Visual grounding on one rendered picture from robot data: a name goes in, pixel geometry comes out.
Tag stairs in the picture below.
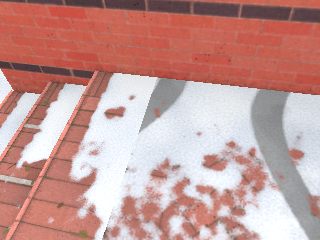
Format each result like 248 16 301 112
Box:
0 82 87 240

